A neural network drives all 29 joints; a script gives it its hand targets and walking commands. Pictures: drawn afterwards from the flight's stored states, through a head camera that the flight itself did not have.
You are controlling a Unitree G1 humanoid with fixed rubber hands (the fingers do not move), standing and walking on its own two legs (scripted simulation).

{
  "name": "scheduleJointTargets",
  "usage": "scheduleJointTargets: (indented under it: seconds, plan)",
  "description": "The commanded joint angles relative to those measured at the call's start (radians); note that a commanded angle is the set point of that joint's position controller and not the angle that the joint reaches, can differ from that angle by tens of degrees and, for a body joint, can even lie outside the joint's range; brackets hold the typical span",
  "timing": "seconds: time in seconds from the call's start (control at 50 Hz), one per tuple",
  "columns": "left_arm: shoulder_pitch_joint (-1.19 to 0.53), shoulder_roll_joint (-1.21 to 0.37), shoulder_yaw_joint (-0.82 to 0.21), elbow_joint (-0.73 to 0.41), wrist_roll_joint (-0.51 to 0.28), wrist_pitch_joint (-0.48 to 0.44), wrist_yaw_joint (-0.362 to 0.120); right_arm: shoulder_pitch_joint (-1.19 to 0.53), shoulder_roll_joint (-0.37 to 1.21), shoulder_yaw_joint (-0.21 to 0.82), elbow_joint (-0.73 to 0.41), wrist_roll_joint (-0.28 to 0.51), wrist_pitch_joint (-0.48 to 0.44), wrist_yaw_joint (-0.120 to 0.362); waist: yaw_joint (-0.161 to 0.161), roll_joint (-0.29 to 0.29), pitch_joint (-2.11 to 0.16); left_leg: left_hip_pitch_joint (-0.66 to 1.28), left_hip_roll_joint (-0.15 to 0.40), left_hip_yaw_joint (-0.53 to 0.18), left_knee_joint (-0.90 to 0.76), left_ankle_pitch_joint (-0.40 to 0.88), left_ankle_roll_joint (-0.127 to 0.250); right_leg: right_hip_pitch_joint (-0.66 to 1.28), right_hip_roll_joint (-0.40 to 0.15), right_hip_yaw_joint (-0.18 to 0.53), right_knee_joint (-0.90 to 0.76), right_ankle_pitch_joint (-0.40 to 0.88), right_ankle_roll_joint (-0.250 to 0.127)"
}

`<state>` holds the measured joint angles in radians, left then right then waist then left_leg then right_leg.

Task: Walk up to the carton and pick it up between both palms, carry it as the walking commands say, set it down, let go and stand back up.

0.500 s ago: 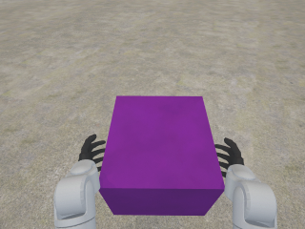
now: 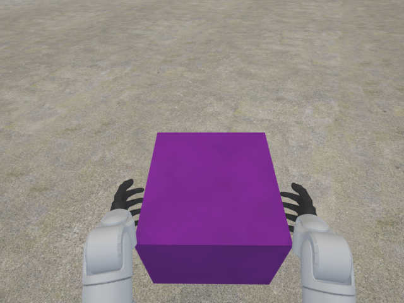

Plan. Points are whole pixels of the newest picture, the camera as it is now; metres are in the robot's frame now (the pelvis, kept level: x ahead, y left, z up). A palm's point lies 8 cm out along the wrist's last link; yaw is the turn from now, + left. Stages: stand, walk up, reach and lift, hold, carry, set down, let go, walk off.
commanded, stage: carry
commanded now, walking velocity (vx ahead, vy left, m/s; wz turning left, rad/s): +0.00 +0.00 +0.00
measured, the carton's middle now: (211, 205) +0.34 +0.00 +0.00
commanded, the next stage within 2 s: hold in 0.14 s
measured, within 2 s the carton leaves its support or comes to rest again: neither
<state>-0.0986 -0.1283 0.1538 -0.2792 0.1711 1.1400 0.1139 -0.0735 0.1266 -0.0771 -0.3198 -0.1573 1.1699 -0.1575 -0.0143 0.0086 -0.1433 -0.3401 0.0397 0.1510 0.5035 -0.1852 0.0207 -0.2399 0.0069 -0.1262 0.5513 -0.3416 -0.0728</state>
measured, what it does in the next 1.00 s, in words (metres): shifts its weight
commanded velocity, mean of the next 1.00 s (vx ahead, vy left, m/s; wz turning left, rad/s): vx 0.00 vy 0.00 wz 0.00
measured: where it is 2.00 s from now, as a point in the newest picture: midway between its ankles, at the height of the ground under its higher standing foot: outside the picture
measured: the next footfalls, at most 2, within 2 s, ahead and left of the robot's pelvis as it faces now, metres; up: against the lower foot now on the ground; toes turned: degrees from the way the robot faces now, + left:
none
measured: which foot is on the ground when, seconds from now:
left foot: down 0.00-1.00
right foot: down 0.00-1.00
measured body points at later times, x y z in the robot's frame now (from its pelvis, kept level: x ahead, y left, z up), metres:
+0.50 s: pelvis +0.00 +0.01 +0.01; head -0.05 +0.02 +0.46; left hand +0.27 +0.19 +0.05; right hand +0.26 -0.15 +0.03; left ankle +0.05 +0.15 -0.73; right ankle -0.03 -0.07 -0.73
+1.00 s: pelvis -0.01 +0.07 +0.00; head +0.04 +0.06 +0.45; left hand +0.33 +0.21 -0.02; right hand +0.30 -0.14 -0.03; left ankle +0.05 +0.15 -0.73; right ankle -0.03 -0.06 -0.73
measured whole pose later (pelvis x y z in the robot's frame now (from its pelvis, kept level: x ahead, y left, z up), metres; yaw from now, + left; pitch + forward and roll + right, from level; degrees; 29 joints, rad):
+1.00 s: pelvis -0.01 +0.07 +0.00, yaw -14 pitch +6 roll +1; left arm -0.32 -0.16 0.42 0.40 0.32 0.46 0.00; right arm -0.36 0.08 -0.31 0.54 -0.33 0.40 0.05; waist 0.14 -0.02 -0.01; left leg -0.40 -0.04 0.01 0.47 -0.18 0.03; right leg -0.39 0.04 0.15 0.53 -0.25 -0.01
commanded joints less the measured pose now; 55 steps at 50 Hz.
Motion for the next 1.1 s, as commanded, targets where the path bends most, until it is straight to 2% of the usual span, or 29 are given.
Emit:
scheduleJointTargets:
  seconds: [0.0,0.02,0.06,0.08,0.12,0.14,0.22,0.26,0.32,0.34,0.36,0.38,0.44,0.46,0.52,0.54,0.62,0.66,0.7,0.78,0.8,0.88,0.9,0.92,0.96,1.0,1.02,1.04,1.08]
  plan:
    - [-0.477,-0.745,-0.619,-0.025,-0.321,-0.096,-0.219,-0.490,0.699,0.552,-0.065,0.302,-0.135,0.240,0.011,0.017,-0.060,0.075,0.082,-0.109,-0.058,-0.012,0.023,-0.088,-0.165,0.150,-0.191,-0.008,-0.004]
    - [-0.493,-0.685,-0.532,0.101,-0.272,-0.109,-0.229,-0.489,0.657,0.474,0.119,0.246,-0.140,0.250,0.008,-0.048,-0.086,0.082,0.094,-0.104,-0.038,0.033,0.023,-0.088,-0.168,0.157,-0.190,0.015,-0.005]
    - [-0.594,-0.925,-0.714,-0.202,-0.407,-0.137,-0.229,-0.632,0.869,0.622,-0.217,0.380,-0.173,0.257,0.008,0.005,-0.112,0.111,0.090,-0.096,-0.053,0.045,0.017,-0.074,-0.155,0.133,-0.160,0.020,-0.005]
    - [-0.567,-0.793,-0.560,0.115,-0.294,-0.159,-0.245,-0.585,0.730,0.453,0.105,0.246,-0.196,0.261,0.005,-0.041,-0.104,0.104,0.110,-0.126,-0.079,0.079,0.017,-0.073,-0.148,0.117,-0.142,0.050,0.010]
    - [-0.418,-0.801,-0.581,0.069,-0.319,-0.175,-0.239,-0.513,0.763,0.521,0.007,0.314,-0.223,0.264,0.019,0.021,-0.178,0.146,0.112,-0.134,-0.066,0.093,0.035,-0.025,-0.148,0.144,-0.114,0.095,0.000]
    - [-0.321,-0.450,-0.302,0.420,-0.137,-0.271,-0.236,-0.286,0.412,0.176,0.358,0.100,-0.316,0.251,0.016,-0.042,0.213,0.314,-0.058,-0.218,-0.137,0.095,0.028,0.006,0.002,0.249,-0.244,0.205,0.007]
    - [-0.311,-0.473,-0.549,0.129,-0.207,-0.494,-0.236,-0.350,0.469,0.474,0.179,0.206,-0.527,0.263,0.046,-0.070,-0.286,0.423,-0.080,-0.228,-0.062,0.573,0.008,0.247,0.025,0.244,-0.143,0.735,0.057]
    - [-0.334,-0.485,-0.517,0.079,-0.227,-0.515,-0.241,-0.462,0.536,0.557,0.124,0.250,-0.574,0.261,0.142,-0.087,-0.318,0.364,-0.086,-0.217,-0.067,0.541,0.014,0.287,0.021,0.265,-0.151,0.751,0.070]
    - [-0.413,-0.437,-0.532,0.006,-0.268,-0.537,-0.256,-0.449,0.588,0.580,0.145,0.255,-0.593,0.257,0.181,-0.025,-0.341,0.277,-0.117,-0.184,-0.080,0.459,0.006,0.393,-0.017,0.284,-0.135,0.870,0.075]
    - [-0.241,-0.510,-0.536,0.019,-0.241,-0.507,-0.250,-0.317,0.699,0.625,0.197,0.274,-0.600,0.264,0.139,0.026,-0.215,0.261,-0.125,-0.233,-0.115,0.410,0.005,0.334,-0.013,0.276,-0.145,0.835,0.041]
    - [-0.198,-0.475,-0.498,0.069,-0.229,-0.507,-0.254,-0.318,0.686,0.588,0.233,0.254,-0.600,0.256,0.152,-0.063,-0.201,0.301,-0.108,-0.247,-0.111,0.394,0.020,0.294,-0.002,0.277,-0.168,0.751,0.053]
    - [-0.225,-0.420,-0.444,0.094,-0.214,-0.493,-0.255,-0.330,0.633,0.577,0.262,0.247,-0.591,0.257,0.196,-0.004,-0.074,0.289,-0.109,-0.226,-0.127,0.283,0.023,0.193,-0.006,0.258,-0.213,0.506,0.034]
    - [-0.438,-0.510,-0.438,0.269,-0.179,-0.489,-0.311,-0.471,0.650,0.428,0.476,0.122,-0.597,0.283,0.137,0.001,0.133,0.280,-0.113,-0.215,-0.132,0.110,0.010,0.028,0.000,0.251,-0.302,0.147,0.020]
    - [-0.382,-0.492,-0.386,0.404,-0.132,-0.470,-0.320,-0.499,0.628,0.361,0.522,0.102,-0.602,0.284,0.175,0.060,0.135,0.329,-0.112,-0.193,-0.128,0.052,0.008,-0.007,-0.004,0.262,-0.330,0.038,0.008]
    - [-0.356,-0.558,-0.258,0.597,-0.070,-0.489,-0.354,-0.628,0.686,0.350,0.535,0.076,-0.622,0.307,0.196,-0.104,0.133,0.350,-0.113,-0.188,-0.111,0.011,0.022,0.005,0.016,0.267,-0.311,0.003,0.033]
    - [-0.539,-0.582,-0.272,0.583,-0.094,-0.527,-0.380,-0.691,0.705,0.325,0.587,0.050,-0.643,0.309,0.152,-0.139,0.109,0.298,-0.125,-0.188,-0.069,-0.053,0.027,-0.019,0.005,0.285,-0.320,-0.140,0.024]
    - [-0.810,-0.799,-0.355,0.593,-0.148,-0.591,-0.431,-0.896,0.836,0.276,0.665,0.042,-0.726,0.371,0.099,-0.076,-0.018,0.381,-0.110,-0.192,-0.090,-0.073,-0.013,-0.063,0.043,0.223,-0.273,-0.101,0.000]
    - [-0.841,-0.843,-0.392,0.611,-0.151,-0.590,-0.417,-0.854,0.835,0.224,0.769,0.063,-0.759,0.409,0.077,0.121,-0.079,0.417,-0.074,-0.238,-0.134,-0.092,-0.056,-0.076,0.039,0.220,-0.228,-0.032,-0.031]
    - [-0.700,-0.881,-0.292,0.761,-0.078,-0.574,-0.409,-0.916,0.777,0.202,0.731,0.037,-0.779,0.426,0.133,0.145,-0.056,0.352,-0.092,-0.206,-0.121,-0.026,-0.070,-0.078,0.049,0.227,-0.199,0.036,-0.032]
    - [-0.704,-0.926,-0.308,0.776,-0.073,-0.603,-0.375,-0.839,0.661,0.088,0.871,-0.022,-0.804,0.467,0.076,0.199,-0.116,0.327,-0.040,-0.281,-0.156,0.036,-0.117,-0.171,0.092,0.202,-0.117,0.044,-0.035]
    - [-0.680,-0.955,-0.303,0.795,-0.081,-0.600,-0.376,-0.793,0.702,0.086,0.918,-0.041,-0.793,0.470,0.062,0.136,-0.129,0.369,-0.042,-0.280,-0.146,0.079,-0.117,-0.182,0.089,0.221,-0.140,0.063,-0.040]
    - [-0.586,-0.812,-0.160,0.791,-0.008,-0.658,-0.354,-0.824,0.736,0.178,0.861,-0.027,-0.812,0.480,0.223,0.014,-0.127,0.196,-0.073,-0.237,-0.072,0.164,-0.059,-0.124,0.068,0.244,-0.082,0.133,-0.019]
    - [-0.601,-0.819,-0.223,0.749,-0.045,-0.693,-0.357,-0.787,0.777,0.219,0.885,-0.003,-0.832,0.481,0.167,-0.091,-0.253,0.245,-0.065,-0.255,-0.043,0.296,-0.053,-0.115,0.077,0.231,-0.077,0.234,0.001]
    - [-0.587,-0.756,-0.186,0.733,-0.039,-0.709,-0.358,-0.782,0.808,0.249,0.870,0.010,-0.829,0.474,0.221,-0.138,-0.251,0.195,-0.071,-0.247,-0.027,0.330,-0.036,-0.117,0.085,0.233,-0.058,0.263,0.016]
    - [-0.544,-0.805,-0.245,0.738,-0.057,-0.742,-0.355,-0.817,0.796,0.298,0.771,0.040,-0.881,0.480,0.209,-0.117,-0.384,0.305,-0.057,-0.272,0.019,0.538,-0.046,-0.219,0.098,0.235,-0.034,0.322,0.017]
    - [-0.612,-0.788,-0.271,0.742,-0.080,-0.754,-0.352,-0.806,0.673,0.238,0.817,0.032,-0.898,0.467,0.150,-0.010,-0.281,0.250,-0.077,-0.252,0.026,0.513,-0.069,-0.331,0.102,0.220,-0.029,0.253,0.003]
    - [-0.663,-0.765,-0.300,0.665,-0.082,-0.786,-0.357,-0.816,0.744,0.279,0.807,0.048,-0.921,0.456,0.195,0.021,-0.381,0.263,-0.082,-0.251,0.063,0.599,-0.072,-0.327,0.100,0.234,-0.017,0.291,0.007]
    - [-0.676,-0.777,-0.321,0.712,-0.080,-0.783,-0.353,-0.909,0.701,0.265,0.757,0.065,-0.943,0.449,0.161,0.092,-0.384,0.280,-0.079,-0.243,0.076,0.455,-0.081,-0.393,0.099,0.219,0.011,0.191,0.002]
    - [-0.677,-0.779,-0.319,0.710,-0.065,-0.796,-0.353,-0.787,0.679,0.226,0.834,0.012,-0.935,0.439,0.121,0.054,-0.400,0.272,-0.090,-0.231,0.103,0.531,-0.092,-0.461,0.119,0.203,0.021,0.249,-0.001]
